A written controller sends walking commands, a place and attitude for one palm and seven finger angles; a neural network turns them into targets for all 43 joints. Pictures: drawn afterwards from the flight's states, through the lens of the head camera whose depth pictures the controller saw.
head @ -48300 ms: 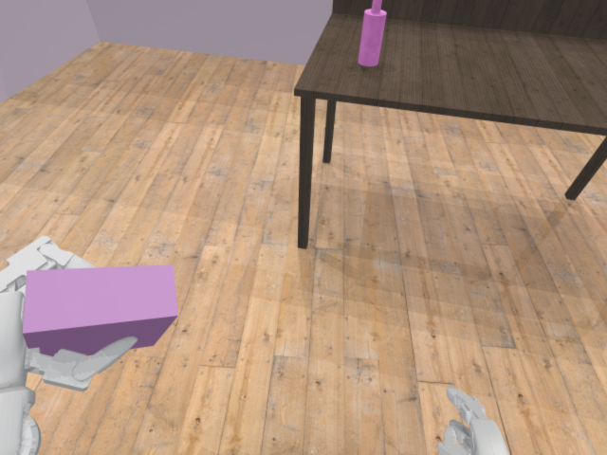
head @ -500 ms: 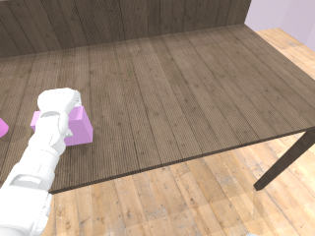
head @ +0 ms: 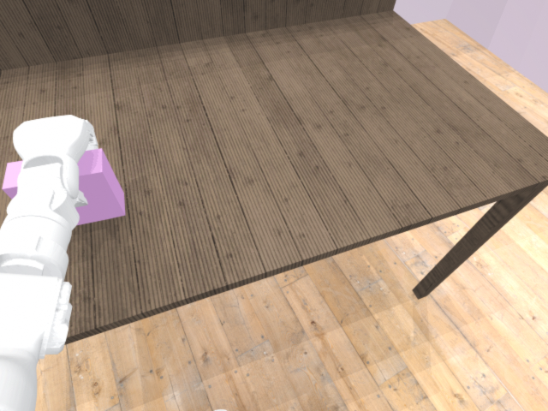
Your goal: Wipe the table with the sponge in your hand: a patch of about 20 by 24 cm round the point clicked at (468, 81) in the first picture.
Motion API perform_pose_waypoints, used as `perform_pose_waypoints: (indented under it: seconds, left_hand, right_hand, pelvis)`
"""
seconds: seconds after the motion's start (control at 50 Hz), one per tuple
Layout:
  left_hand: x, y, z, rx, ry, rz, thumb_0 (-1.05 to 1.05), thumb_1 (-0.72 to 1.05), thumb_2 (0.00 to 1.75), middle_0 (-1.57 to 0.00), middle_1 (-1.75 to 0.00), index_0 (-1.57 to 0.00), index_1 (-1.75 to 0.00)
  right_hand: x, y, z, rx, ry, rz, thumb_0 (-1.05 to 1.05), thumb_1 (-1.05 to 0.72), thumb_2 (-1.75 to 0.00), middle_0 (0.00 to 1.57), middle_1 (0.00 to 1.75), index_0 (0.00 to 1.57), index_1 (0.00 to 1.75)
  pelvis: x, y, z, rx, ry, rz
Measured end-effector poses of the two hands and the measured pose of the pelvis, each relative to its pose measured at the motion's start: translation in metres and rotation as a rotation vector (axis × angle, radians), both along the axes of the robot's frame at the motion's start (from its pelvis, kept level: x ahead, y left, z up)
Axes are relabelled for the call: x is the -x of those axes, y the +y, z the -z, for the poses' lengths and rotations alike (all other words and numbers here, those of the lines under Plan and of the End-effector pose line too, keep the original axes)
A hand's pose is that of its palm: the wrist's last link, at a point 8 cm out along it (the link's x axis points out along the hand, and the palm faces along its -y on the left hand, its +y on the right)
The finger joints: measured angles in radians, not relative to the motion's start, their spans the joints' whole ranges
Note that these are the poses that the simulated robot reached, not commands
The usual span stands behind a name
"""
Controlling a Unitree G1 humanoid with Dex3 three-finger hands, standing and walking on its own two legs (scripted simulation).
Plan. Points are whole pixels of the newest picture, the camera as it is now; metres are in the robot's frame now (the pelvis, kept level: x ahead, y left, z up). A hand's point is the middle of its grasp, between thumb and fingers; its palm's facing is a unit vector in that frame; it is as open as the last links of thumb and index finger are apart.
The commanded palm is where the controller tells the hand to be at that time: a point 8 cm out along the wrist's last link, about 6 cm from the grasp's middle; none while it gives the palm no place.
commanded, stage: wipe forward along the middle lane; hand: left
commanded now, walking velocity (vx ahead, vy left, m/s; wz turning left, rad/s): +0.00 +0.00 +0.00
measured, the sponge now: (76, 198) +0.44 +0.32 +0.03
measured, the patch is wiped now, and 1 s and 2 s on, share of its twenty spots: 0.95 0.95 0.95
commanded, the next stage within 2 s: slide back across to the first lane in 0.48 s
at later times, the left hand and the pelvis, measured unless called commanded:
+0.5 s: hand (63, 144) +0.51 +0.34 +0.09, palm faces -0.14 +0.01 -0.99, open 9.3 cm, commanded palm +0.51 +0.32 +0.12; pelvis +0.02 +0.01 -0.01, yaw -1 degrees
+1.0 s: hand (33, 149) +0.49 +0.38 +0.09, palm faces -0.14 +0.02 -0.99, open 9.3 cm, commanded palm +0.49 +0.36 +0.13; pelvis +0.03 +0.02 +0.00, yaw -1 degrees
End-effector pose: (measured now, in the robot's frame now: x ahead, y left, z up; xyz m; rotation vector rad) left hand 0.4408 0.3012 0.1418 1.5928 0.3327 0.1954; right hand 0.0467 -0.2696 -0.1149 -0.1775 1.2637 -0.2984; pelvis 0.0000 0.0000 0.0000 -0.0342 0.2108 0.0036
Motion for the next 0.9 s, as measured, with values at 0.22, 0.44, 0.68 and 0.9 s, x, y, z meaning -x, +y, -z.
perform_pose_waypoints:
  seconds: [0.22, 0.44, 0.68, 0.9]
  left_hand:
    - [-0.024, 0.012, 0.001, 0.002, 0.041, -0.007, -0.02, -0.55, 1.10, -0.87, -1.40, -0.88, -1.47]
    - [-0.048, 0.024, 0.000, 0.004, 0.039, -0.020, -0.02, -0.55, 1.10, -0.87, -1.40, -0.89, -1.47]
    - [-0.066, 0.031, 0.002, -0.005, 0.058, 0.000, -0.02, -0.55, 1.10, -0.86, -1.41, -0.88, -1.47]
    - [-0.052, 0.050, 0.000, 0.015, 0.024, -0.041, -0.01, -0.51, 1.08, -0.84, -1.42, -0.86, -1.49]
  right_hand:
    - [0.008, 0.005, 0.000, 0.014, 0.040, 0.014, 0.01, -0.90, -0.90, 0.20, 0.30, 0.20, 0.30]
    - [0.023, 0.009, -0.001, 0.028, 0.114, 0.038, 0.01, -0.90, -0.90, 0.20, 0.30, 0.20, 0.30]
    - [0.039, 0.015, -0.003, 0.032, 0.185, 0.073, 0.01, -0.90, -0.90, 0.20, 0.30, 0.20, 0.30]
    - [0.022, 0.020, -0.003, 0.001, 0.156, 0.070, 0.01, -0.90, -0.90, 0.20, 0.30, 0.20, 0.30]
  pelvis:
    - [-0.007, 0.007, 0.003, 0.009, 0.038, 0.005]
    - [-0.015, 0.012, 0.006, 0.017, 0.076, 0.007]
    - [-0.025, 0.018, 0.007, 0.024, 0.104, 0.016]
    - [-0.033, 0.018, 0.003, 0.020, 0.071, 0.017]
